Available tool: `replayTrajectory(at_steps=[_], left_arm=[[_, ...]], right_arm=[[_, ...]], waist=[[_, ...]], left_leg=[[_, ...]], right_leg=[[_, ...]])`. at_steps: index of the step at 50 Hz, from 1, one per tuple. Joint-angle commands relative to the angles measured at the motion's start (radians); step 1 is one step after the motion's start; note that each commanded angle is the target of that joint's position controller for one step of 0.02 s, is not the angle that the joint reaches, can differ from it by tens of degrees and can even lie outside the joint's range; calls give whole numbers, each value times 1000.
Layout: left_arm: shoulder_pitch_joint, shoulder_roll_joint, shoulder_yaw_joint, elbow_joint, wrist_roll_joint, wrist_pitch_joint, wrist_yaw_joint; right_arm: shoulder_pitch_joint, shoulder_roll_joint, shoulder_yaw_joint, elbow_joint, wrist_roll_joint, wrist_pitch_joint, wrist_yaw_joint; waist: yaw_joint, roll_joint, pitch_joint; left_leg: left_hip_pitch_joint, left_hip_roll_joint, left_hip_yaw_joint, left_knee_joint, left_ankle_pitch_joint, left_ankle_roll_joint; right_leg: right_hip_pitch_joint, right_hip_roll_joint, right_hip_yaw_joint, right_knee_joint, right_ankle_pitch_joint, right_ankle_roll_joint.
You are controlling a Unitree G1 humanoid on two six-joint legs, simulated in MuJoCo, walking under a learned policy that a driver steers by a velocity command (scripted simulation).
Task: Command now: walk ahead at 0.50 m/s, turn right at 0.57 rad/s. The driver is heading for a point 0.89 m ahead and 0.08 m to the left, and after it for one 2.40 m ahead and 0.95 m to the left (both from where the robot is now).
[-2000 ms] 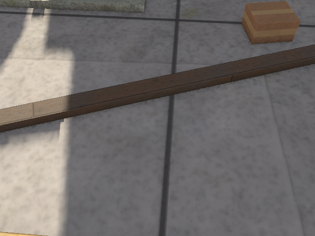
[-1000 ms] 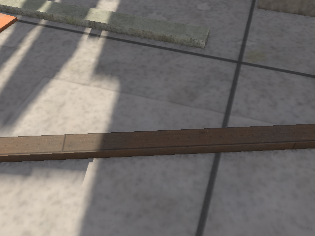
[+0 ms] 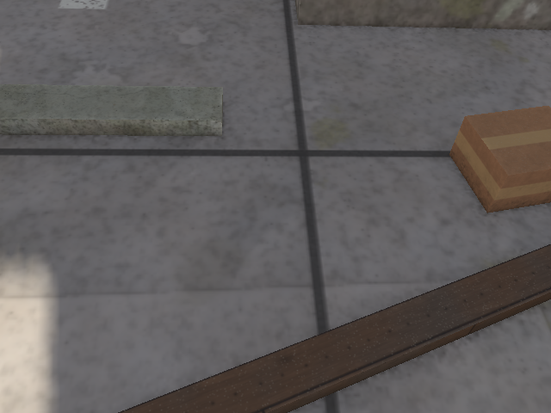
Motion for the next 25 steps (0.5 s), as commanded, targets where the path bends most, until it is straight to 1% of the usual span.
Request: replayTrajectory(at_steps=[1, 4, 5, 6, 7, 8, 9, 10, 11, 12, 13, 14, 15, 16, 17, 18, 19, 20, 21, 22, 23, 25], left_arm=[[-61, -5, -6, -83, 0, -12, -10], [-162, -18, -14, -113, 0, -15, -30], [-194, -22, -16, -126, 1, -16, -36], [-219, -24, -17, -137, 4, -17, -45], [-238, -35, -21, -148, 7, -20, -51], [-243, -36, -20, -156, 8, -25, -57], [-224, -24, -16, -154, 10, -29, -61], [-162, -1, -5, -134, 14, -33, -60], [-43, 37, 14, -89, 20, -38, -55], [53, 104, 33, -59, 33, -41, -39], [146, 185, 34, -44, 71, -37, -18], [199, 143, 16, -34, 56, -31, -17], [160, 112, 10, -35, 49, -22, -19], [54, 74, -2, -36, 32, -26, -20], [-25, 27, -19, -31, 27, -32, -19], [-84, -3, -27, -23, 29, -38, -19], [-118, -6, -27, -14, 40, -42, -21], [-146, 11, -21, -10, 50, -44, -18], [-168, 34, -13, -7, 51, -44, -11], [-178, 52, -7, 0, 50, -41, -3], [-180, 61, -4, 7, 45, -37, 6], [-182, 64, -2, 23, 39, -24, 21]], right_arm=[[-53, -143, -35, -50, 4, -14, -12], [-27, -165, -42, -29, 12, -6, -18], [-28, -171, -43, -24, 14, -1, -20], [-29, -181, -45, -23, 18, 6, -22], [-3, -184, -46, -10, 25, 12, -21], [14, -191, -47, 2, 32, 16, -17], [17, -207, -50, 10, 38, 18, -14], [9, -221, -52, 17, 46, 18, -13], [-5, -223, -50, 24, 52, 18, -10], [14, -196, -38, 26, 42, 12, -6], [79, -90, 4, -1, -1, -2, 12], [189, -109, 14, 54, 36, -9, 27], [99, -197, -16, 47, 70, -1, 29], [6, -181, -10, 16, 69, 13, 19], [-32, -158, -9, 22, 49, 32, 2], [-17, -155, -15, 31, 33, 59, -12], [18, -132, -14, 41, 29, 82, -20], [35, -110, -12, 37, 28, 96, -26], [36, -108, -14, 29, 27, 105, -32], [24, -111, -16, 19, 25, 112, -36], [3, -109, -15, 7, 24, 118, -37], [-31, -110, -15, -9, 25, 131, -34]], waist=[[18, 141, 8], [-13, 134, 37], [-17, 129, 60], [-19, 126, 66], [-25, 125, 63], [-18, 133, 56], [0, 149, 37], [40, 164, 4], [108, 150, -49], [143, 109, -122], [127, -133, -302], [146, -150, -540], [163, -66, -465], [130, -44, -324], [94, 14, -212], [47, 8, -157], [15, -16, -131], [-5, -38, -119], [-13, -54, -105], [-14, -57, -99], [-8, -55, -95], [5, -66, -80]], left_leg=[[93, 250, -114, -143, 298, 121], [105, 250, -41, -140, 286, 109], [108, 250, -18, -123, 334, 105], [116, 250, 5, -97, 398, 97], [119, 256, 5, -65, 478, 96], [127, 263, -2, -33, 558, 96], [138, 265, -9, 14, 665, 95], [153, 255, -12, 82, 767, 86], [136, 219, 3, 209, 803, 64], [-11, 166, 26, 386, 642, 18], [-388, 41, 17, 803, -229, -55], [-431, -18, -237, 1020, -570, -66], [-458, 30, -270, 1033, -512, -61], [-512, 72, -216, 961, -436, -63], [-491, 103, -192, 884, -372, -75], [-401, 125, -186, 822, -325, -83], [-299, 114, -166, 796, -280, -92], [-254, 101, -144, 771, -257, -100], [-246, 92, -127, 747, -241, -105], [-247, 91, -119, 722, -211, -104], [-252, 97, -116, 690, -171, -99], [-242, 106, -99, 644, -122, -88]], right_leg=[[-70, -25, 8, -128, 130, 2], [-20, -18, -37, -270, 215, -7], [-6, -13, -54, -314, 218, -12], [17, -3, -77, -356, 205, -17], [61, 12, -92, -387, 167, -26], [106, 29, -100, -417, 120, -41], [169, 55, -113, -447, 78, -61], [264, 85, -124, -505, 79, -85], [436, 112, -138, -614, 194, -116], [685, 38, -76, -599, 538, -149], [1121, -303, 253, -446, 1144, -316], [1194, -451, 437, -479, 1127, -446], [1080, -366, 305, -525, 980, -392], [955, -305, 209, -570, 815, -331], [796, -260, 151, -623, 698, -292], [647, -233, 101, -669, 630, -269], [521, -217, 54, -714, 592, -261], [459, -216, 21, -741, 567, -263], [425, -217, -9, -758, 538, -265], [415, -218, -33, -770, 492, -262], [416, -223, -49, -784, 411, -259], [407, -230, -74, -813, 223, -250]])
